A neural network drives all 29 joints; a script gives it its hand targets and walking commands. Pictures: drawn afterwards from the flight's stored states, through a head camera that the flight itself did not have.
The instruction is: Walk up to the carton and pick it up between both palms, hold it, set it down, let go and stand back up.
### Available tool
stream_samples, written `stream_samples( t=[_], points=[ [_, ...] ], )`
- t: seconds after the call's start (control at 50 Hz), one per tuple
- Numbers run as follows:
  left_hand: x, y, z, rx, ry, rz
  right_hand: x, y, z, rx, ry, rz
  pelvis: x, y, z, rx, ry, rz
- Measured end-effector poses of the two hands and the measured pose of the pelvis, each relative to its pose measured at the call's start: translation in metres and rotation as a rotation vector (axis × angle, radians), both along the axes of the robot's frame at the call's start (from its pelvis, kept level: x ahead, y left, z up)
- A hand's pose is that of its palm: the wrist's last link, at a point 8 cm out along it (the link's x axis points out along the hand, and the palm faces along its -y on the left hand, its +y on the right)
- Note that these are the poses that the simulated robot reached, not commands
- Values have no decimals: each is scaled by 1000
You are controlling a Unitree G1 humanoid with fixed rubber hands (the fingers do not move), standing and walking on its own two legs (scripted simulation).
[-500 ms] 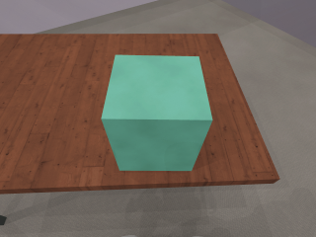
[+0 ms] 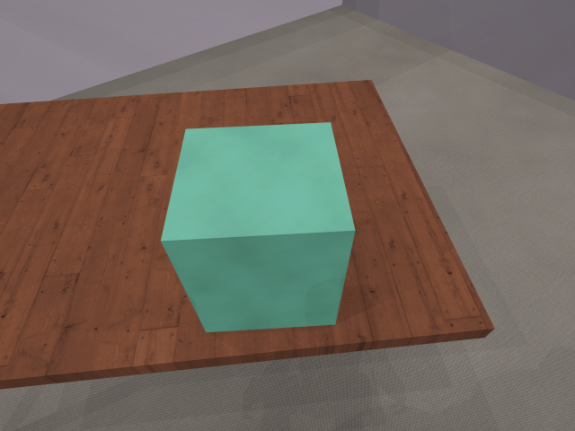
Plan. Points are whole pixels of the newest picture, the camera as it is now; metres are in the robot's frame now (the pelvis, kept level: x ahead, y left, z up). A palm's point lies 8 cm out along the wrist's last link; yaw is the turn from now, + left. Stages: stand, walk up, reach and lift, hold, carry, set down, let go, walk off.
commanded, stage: walk up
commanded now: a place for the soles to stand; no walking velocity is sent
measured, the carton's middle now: (265, 232) +0.38 +0.06 +0.05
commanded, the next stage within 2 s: none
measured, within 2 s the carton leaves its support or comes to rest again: neither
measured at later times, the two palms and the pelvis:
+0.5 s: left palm out of the picture +0.03 +0.25 -0.14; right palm out of the picture +0.03 -0.26 -0.14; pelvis -0.04 +0.00 -0.01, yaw +1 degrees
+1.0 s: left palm out of the picture -0.20 +0.28 -0.13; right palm out of the picture -0.10 -0.20 -0.14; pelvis -0.15 +0.04 +0.00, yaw +1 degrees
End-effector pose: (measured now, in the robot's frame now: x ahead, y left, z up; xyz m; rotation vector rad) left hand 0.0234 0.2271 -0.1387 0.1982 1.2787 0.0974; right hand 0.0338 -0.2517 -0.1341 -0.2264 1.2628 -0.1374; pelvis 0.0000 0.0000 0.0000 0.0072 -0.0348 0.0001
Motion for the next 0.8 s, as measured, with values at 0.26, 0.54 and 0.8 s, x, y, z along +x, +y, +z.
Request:
stream_samples(
  t=[0.26, 0.54, 0.8],
  points=[
    [-5, -1, 3, 24, 41, 8, -13, 9, -7, 38, 65, -13, 6, -7, 2, 5, 7, -12],
    [8, 39, 0, 87, -108, 30, -10, -6, -4, -64, 12, 33, -51, 9, -10, -24, 8, 20],
    [-53, 68, -6, 65, -90, -4, -85, 35, 1, -45, -23, -18, -117, 38, -11, -25, -9, 25]
  ],
)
